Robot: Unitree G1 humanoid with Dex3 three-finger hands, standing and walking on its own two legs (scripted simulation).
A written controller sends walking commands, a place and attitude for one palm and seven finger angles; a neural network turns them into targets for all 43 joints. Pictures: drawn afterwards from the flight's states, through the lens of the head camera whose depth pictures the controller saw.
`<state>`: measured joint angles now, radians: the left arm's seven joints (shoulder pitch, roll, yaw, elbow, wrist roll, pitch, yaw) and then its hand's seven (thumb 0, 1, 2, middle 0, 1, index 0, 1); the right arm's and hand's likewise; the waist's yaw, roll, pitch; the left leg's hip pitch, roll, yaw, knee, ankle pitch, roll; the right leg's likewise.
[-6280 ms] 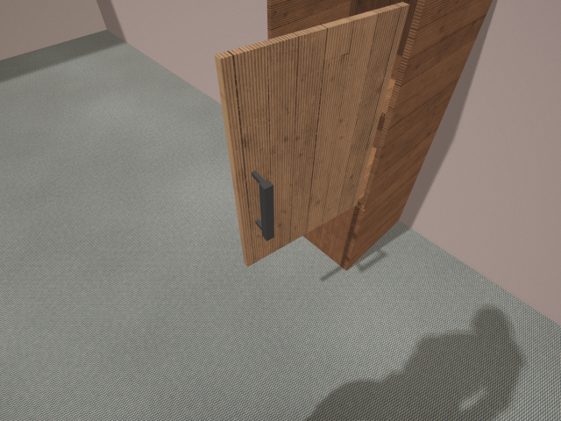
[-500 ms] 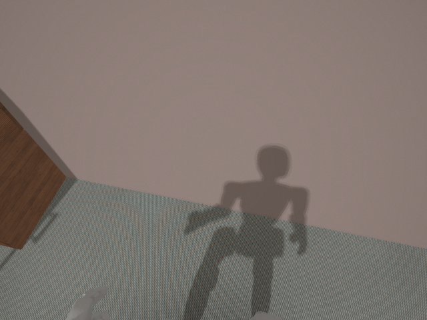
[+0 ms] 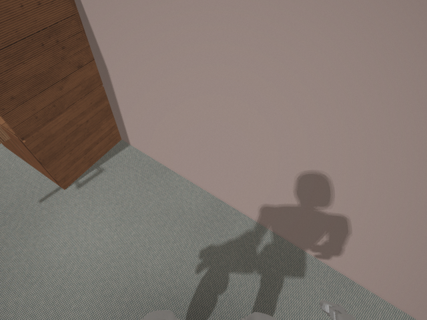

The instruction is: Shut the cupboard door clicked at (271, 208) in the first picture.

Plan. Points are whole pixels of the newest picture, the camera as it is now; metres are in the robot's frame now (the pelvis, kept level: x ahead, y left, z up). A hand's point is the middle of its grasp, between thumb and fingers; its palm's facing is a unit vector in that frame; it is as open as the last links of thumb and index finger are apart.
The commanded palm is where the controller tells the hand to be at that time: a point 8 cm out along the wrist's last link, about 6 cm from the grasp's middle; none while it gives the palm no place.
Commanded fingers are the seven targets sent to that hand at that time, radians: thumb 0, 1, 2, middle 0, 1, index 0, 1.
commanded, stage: turn to face it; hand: left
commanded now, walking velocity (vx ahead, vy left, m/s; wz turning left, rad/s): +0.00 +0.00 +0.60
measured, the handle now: out of the picture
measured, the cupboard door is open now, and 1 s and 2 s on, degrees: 80 80 80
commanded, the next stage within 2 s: take the last steps up to it in 1.36 s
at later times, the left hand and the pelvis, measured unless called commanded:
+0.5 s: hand out of the picture +0.07 +0.15 -0.14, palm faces +0.26 -0.93 -0.27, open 7.4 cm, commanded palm none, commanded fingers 0.00 0.90 0.90 -0.20 -0.30 -0.20 -0.30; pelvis +0.03 -0.06 +0.02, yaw +17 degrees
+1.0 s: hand out of the picture +0.01 +0.20 -0.15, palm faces +0.57 -0.78 -0.25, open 7.4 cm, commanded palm none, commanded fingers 0.00 0.90 0.90 -0.20 -0.30 -0.20 -0.30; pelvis +0.05 -0.04 +0.02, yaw +34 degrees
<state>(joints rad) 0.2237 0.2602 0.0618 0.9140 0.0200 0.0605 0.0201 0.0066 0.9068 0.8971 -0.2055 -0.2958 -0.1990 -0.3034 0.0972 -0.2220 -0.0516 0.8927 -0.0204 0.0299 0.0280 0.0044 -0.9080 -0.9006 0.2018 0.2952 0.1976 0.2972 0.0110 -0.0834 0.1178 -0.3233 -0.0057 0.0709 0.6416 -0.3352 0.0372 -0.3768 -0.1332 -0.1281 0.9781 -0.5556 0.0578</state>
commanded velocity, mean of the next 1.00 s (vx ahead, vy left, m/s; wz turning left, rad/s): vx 0.00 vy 0.00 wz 0.59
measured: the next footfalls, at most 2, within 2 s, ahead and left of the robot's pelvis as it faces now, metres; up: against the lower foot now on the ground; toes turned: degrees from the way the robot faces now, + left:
right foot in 0.34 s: +0.08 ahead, -0.17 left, +0.00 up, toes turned +9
left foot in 0.72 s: +0.03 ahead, +0.07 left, +0.00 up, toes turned +31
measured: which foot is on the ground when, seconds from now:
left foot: down 0.00-0.34, up 0.36-0.70, down 0.72-1.00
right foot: up 0.00-0.32, down 0.34-0.72, up 0.74-1.00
